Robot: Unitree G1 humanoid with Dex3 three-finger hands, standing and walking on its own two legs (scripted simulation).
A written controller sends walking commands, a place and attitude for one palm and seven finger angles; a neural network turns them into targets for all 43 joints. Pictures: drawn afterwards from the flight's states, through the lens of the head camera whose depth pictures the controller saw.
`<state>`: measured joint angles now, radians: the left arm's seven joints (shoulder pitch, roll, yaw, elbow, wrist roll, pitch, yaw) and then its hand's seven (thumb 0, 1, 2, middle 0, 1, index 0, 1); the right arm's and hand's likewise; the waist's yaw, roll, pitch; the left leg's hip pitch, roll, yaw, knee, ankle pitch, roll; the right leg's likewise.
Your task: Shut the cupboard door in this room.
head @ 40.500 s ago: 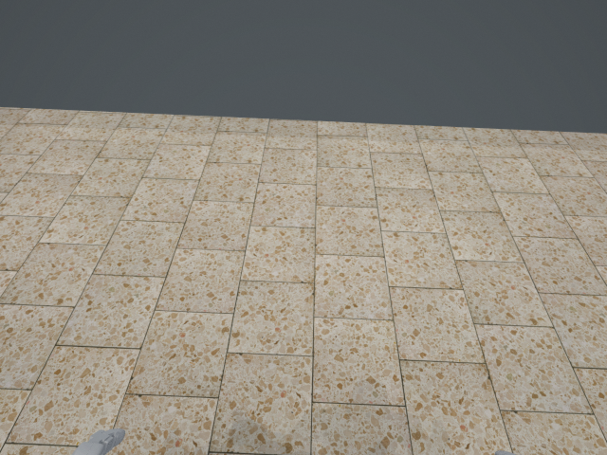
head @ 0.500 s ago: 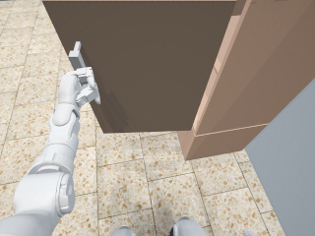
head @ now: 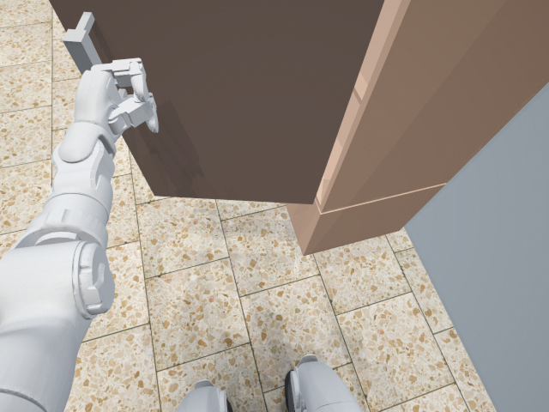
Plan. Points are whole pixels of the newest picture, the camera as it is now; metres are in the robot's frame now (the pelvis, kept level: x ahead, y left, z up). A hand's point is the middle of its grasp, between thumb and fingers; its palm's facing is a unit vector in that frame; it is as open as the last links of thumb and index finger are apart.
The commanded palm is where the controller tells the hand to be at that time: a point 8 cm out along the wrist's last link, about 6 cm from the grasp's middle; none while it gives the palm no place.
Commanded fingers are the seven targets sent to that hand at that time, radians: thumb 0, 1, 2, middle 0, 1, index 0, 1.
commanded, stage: push the door shut along its arc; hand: left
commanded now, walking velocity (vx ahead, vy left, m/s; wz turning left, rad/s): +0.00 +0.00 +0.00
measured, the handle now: (102, 72) +0.60 +0.18 +0.10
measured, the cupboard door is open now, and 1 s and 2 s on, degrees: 72 64 59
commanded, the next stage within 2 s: pull the fist back off the door in 0.88 s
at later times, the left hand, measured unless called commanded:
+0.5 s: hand (169, 75) +0.57 +0.08 +0.11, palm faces -0.31 -0.95 -0.01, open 3.1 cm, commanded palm +0.57 +0.14 +0.10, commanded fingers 0.00 0.90 0.90 -1.30 -1.50 -1.30 -1.50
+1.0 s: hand (184, 60) +0.60 +0.06 +0.11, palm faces -0.37 -0.93 -0.02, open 3.2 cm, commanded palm +0.62 +0.09 +0.10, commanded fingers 0.00 0.90 0.90 -1.30 -1.50 -1.30 -1.50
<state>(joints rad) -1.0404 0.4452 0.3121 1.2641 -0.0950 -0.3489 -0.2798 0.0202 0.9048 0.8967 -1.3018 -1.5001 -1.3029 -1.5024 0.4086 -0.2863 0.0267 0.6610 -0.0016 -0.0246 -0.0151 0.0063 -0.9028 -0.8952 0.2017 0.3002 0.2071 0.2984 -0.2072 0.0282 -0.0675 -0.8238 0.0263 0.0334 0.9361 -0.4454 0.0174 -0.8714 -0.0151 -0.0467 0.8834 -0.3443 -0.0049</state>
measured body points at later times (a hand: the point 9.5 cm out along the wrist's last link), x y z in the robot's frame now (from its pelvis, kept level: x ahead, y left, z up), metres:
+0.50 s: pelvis +0.00 +0.00 -0.01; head +0.16 +0.00 +0.41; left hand +0.58 +0.13 +0.11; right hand -0.05 -0.26 -0.11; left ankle +0.00 +0.11 -0.68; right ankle +0.04 -0.12 -0.68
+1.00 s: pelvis -0.01 +0.00 -0.03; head +0.18 +0.01 +0.38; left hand +0.61 +0.11 +0.11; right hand -0.09 -0.26 -0.12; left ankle +0.00 +0.11 -0.68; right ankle +0.04 -0.12 -0.68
